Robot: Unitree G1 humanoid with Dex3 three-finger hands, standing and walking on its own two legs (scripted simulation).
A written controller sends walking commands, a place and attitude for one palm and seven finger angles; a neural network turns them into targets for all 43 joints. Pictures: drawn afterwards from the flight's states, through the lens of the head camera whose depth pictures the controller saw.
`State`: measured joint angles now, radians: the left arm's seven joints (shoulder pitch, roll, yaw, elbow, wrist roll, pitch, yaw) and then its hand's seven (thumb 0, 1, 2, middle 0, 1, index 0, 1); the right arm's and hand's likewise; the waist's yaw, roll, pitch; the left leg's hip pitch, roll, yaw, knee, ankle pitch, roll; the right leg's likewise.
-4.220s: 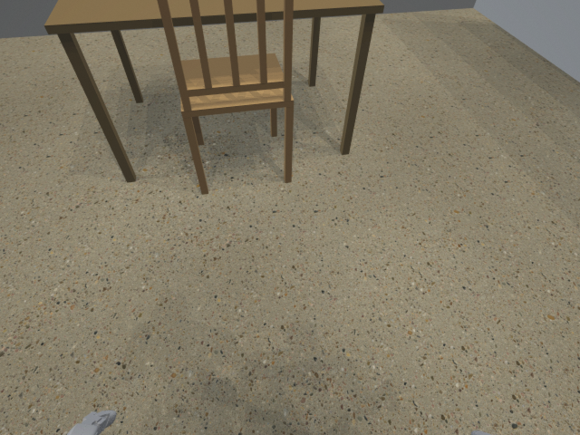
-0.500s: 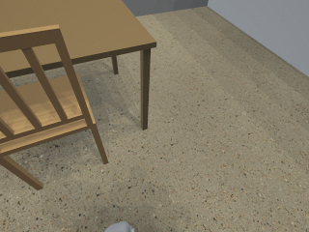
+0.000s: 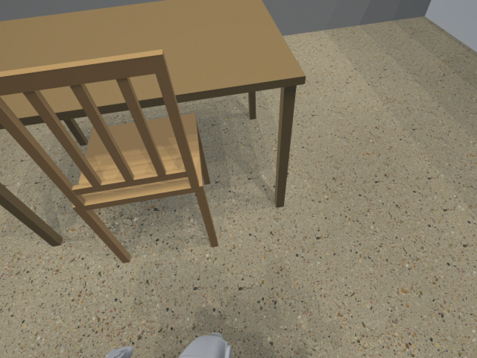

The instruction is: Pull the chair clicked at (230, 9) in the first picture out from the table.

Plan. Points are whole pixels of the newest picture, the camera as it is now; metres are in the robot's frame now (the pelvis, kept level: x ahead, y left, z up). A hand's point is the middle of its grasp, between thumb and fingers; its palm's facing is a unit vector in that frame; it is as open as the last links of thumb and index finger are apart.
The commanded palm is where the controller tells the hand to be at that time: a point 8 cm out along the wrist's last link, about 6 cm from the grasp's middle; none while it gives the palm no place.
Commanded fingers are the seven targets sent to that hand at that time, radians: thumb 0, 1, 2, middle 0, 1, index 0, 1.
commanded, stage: turn to face it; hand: left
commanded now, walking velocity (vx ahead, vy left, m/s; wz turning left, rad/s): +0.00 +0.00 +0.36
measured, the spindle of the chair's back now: (107, 138) +0.65 +0.40 -0.05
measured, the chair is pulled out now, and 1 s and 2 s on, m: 0.00 0.00 0.00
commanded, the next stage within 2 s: take the last steps up to it in 0.20 s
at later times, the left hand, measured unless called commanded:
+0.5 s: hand out of the picture -0.04 +0.25 -0.17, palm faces +0.23 -0.95 -0.23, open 7.4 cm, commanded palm none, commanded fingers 0.00 0.90 0.90 -0.20 -0.30 -0.20 -0.30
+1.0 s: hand out of the picture +0.02 +0.20 -0.15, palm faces +0.31 -0.93 -0.20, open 7.4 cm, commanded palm none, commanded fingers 0.00 0.90 0.90 -0.20 -0.30 -0.20 -0.30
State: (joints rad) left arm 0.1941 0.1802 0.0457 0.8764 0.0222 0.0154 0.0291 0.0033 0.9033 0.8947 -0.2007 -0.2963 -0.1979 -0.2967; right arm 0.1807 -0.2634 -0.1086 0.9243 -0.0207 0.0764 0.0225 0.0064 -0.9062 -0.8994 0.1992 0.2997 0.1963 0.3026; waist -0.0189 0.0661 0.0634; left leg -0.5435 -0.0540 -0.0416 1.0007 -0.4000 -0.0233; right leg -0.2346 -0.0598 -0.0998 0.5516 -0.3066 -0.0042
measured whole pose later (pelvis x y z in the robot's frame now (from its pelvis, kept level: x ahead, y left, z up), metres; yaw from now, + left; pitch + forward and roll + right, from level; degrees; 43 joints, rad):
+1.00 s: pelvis +0.09 +0.04 +0.01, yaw +15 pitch -1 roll +1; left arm 0.39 0.11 0.03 1.09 0.02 -0.07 0.01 0.00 0.91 0.89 -0.20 -0.30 -0.20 -0.30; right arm 0.31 -0.20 -0.07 1.08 -0.02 0.01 0.02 0.01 -0.91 -0.90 0.20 0.30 0.19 0.30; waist -0.01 0.04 0.02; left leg -0.54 0.09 0.03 1.00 -0.18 0.00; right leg -0.04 -0.02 -0.15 0.30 -0.24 -0.03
